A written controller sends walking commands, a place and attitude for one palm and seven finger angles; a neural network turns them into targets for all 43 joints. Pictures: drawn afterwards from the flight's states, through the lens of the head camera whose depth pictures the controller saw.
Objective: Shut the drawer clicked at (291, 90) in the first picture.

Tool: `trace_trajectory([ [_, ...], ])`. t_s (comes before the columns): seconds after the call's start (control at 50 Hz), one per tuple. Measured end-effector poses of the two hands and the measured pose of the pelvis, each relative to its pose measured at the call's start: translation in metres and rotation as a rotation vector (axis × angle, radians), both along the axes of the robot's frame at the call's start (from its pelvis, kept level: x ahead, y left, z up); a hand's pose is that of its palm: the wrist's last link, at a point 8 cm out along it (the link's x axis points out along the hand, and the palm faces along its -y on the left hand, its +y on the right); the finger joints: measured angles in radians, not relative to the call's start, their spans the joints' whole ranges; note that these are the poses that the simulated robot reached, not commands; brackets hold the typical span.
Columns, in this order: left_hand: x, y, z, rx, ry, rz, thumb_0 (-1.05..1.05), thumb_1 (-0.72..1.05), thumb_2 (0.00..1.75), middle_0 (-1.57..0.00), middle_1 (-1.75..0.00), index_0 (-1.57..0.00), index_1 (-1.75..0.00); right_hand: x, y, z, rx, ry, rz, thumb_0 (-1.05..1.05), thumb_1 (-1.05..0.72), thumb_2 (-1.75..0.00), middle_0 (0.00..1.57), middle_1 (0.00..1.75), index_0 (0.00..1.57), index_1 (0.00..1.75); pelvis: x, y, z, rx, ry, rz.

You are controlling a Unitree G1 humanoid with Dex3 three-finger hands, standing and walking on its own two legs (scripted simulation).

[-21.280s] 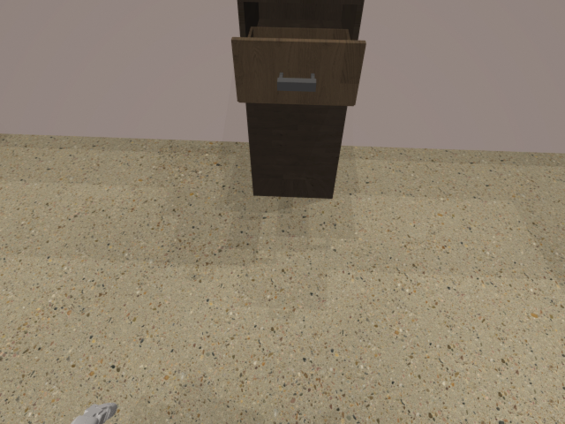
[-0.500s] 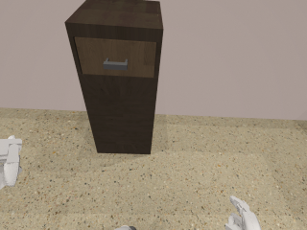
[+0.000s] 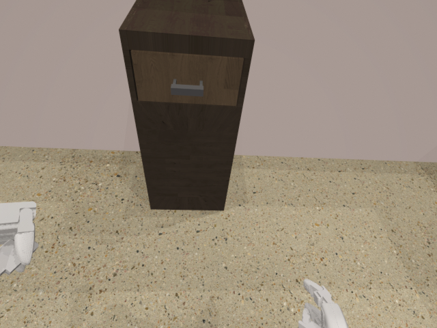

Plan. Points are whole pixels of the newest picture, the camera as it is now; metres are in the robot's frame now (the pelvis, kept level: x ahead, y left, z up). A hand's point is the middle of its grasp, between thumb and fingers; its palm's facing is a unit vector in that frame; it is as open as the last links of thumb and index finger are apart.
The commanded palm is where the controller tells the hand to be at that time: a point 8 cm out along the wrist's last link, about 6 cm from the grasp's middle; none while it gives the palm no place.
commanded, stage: stop stepping back and stand still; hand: left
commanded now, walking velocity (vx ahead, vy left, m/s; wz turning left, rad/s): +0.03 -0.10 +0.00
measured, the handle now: (187, 86) +0.83 +0.15 +0.01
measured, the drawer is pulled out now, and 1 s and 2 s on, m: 0.00 0.00 0.00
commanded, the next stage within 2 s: let the arm hang, fingers relaxed in 1.02 s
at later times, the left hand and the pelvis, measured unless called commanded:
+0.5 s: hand (5, 253) +0.17 +0.28 +0.16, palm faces +0.32 -0.79 -0.53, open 3.2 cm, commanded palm +0.12 +0.31 +0.16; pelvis -0.02 +0.03 +0.00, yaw -1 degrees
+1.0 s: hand (60, 243) +0.19 +0.23 +0.14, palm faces +0.33 -0.81 -0.49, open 3.2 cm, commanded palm +0.14 +0.27 +0.16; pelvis +0.01 +0.00 -0.02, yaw +0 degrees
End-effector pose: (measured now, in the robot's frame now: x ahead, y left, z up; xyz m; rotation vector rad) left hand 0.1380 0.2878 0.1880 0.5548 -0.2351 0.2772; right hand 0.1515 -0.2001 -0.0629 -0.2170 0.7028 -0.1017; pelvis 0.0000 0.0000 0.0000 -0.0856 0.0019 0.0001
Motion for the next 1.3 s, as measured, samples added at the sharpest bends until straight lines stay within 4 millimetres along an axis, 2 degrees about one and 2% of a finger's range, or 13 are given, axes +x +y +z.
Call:
trace_trajectory([
  [0.08, -0.017, 0.019, -0.032, -0.06, 0.027, 0.091, 0.01, 0.89, 0.9, -1.4, -1.6, -1.4, -1.6, -0.001, -0.004, -0.024, -0.044, 0.02, 0.018, 0.01, -0.9, -0.9, 0.21, 0.3, 0.21, 0.3, -0.015, 0.013, -0.023, 0.038, -0.014, -0.027],
  [0.18, -0.013, 0.034, -0.049, -0.191, -0.132, 0.095, 0.01, 0.89, 0.9, -1.41, -1.6, -1.4, -1.6, -0.011, -0.004, -0.029, -0.125, 0.036, -0.003, 0.01, -0.9, -0.9, 0.21, 0.3, 0.21, 0.3, -0.01, 0.031, -0.037, 0.033, -0.033, 0.03],
  [0.24, -0.003, 0.036, -0.04, -0.185, -0.192, 0.057, 0.01, 0.89, 0.9, -1.41, -1.6, -1.4, -1.6, -0.016, 0.005, -0.025, -0.121, 0.003, -0.017, 0.01, -0.9, -0.9, 0.21, 0.3, 0.2, 0.3, -0.019, 0.038, -0.036, 0.054, -0.061, 0.023],
  [0.36, -0.004, 0.026, 0.007, 0.006, -0.183, -0.071, 0.01, 0.89, 0.9, -1.4, -1.6, -1.4, -1.6, -0.038, 0.029, -0.012, -0.018, 0.023, -0.016, 0.01, -0.9, -0.9, 0.21, 0.3, 0.2, 0.3, -0.026, 0.038, -0.014, 0.029, -0.043, 0.005],
  [0.48, -0.009, 0.027, 0.0, 0.041, 0.011, -0.001, 0.01, 0.89, 0.9, -1.4, -1.6, -1.4, -1.6, -0.047, 0.026, -0.023, 0.029, 0.097, -0.044, 0.01, -0.9, -0.9, 0.21, 0.3, 0.21, 0.3, -0.018, 0.034, -0.003, 0.018, 0.002, -0.014],
  [0.62, 0.001, 0.008, -0.032, -0.023, 0.082, 0.085, 0.01, 0.89, 0.9, -1.4, -1.6, -1.4, -1.6, -0.031, -0.009, -0.052, 0.006, 0.125, -0.039, 0.01, -0.9, -0.9, 0.21, 0.3, 0.2, 0.3, -0.013, 0.016, -0.02, 0.06, 0.009, -0.003],
  [0.8, 0.024, -0.019, -0.01, 0.013, -0.049, -0.001, 0.01, 0.89, 0.9, -1.4, -1.6, -1.4, -1.6, 0.005, -0.041, -0.031, -0.017, -0.003, -0.1, 0.01, -0.9, -0.9, 0.2, 0.3, 0.2, 0.3, 0.005, 0.001, -0.02, 0.095, -0.006, -0.01],
  [0.96, 0.022, -0.017, -0.024, 0.0, 0.037, 0.034, 0.01, 0.89, 0.9, -1.4, -1.6, -1.4, -1.6, 0.014, -0.047, -0.029, -0.011, -0.001, -0.087, 0.01, -0.9, -0.9, 0.2, 0.3, 0.2, 0.3, 0.006, -0.005, -0.018, 0.088, 0.004, -0.007],
  [1.12, 0.01, -0.012, -0.026, -0.032, 0.034, 0.055, 0.01, 0.89, 0.9, -1.4, -1.6, -1.4, -1.6, 0.006, -0.034, -0.031, -0.025, 0.037, -0.054, 0.01, -0.9, -0.9, 0.2, 0.3, 0.2, 0.3, 0.001, 0.001, -0.016, 0.085, -0.008, -0.006],
  [1.14, 0.012, -0.01, -0.033, -0.027, 0.046, 0.041, 0.01, 0.89, 0.9, -1.4, -1.6, -1.4, -1.6, 0.006, -0.032, -0.033, -0.012, 0.032, -0.035, 0.01, -0.9, -0.9, 0.2, 0.3, 0.2, 0.3, -0.002, 0.003, -0.017, 0.083, -0.003, -0.003],
  [1.18, 0.022, -0.001, -0.073, -0.051, 0.204, 0.038, 0.0, 0.89, 0.9, -1.4, -1.59, -1.4, -1.59, 0.004, -0.031, -0.046, 0.009, 0.058, 0.012, 0.01, -0.9, -0.9, 0.2, 0.3, 0.2, 0.3, -0.008, 0.009, -0.021, 0.078, 0.005, 0.009],
  [1.24, 0.022, 0.013, -0.162, -0.147, 0.566, 0.105, 0.0, 0.9, 0.9, -1.36, -1.56, -1.36, -1.56, -0.005, -0.033, -0.065, 0.018, 0.12, 0.022, 0.01, -0.9, -0.9, 0.21, 0.3, 0.2, 0.3, -0.018, 0.017, -0.027, 0.073, 0.011, 0.023],
  [1.3, -0.007, 0.009, -0.243, -0.254, 0.883, 0.158, 0.0, 0.9, 0.9, -1.29, -1.49, -1.29, -1.49, -0.027, -0.033, -0.077, 0.008, 0.194, 0.002, 0.01, -0.9, -0.9, 0.21, 0.3, 0.2, 0.3, -0.023, 0.02, -0.031, 0.075, 0.001, 0.03],
])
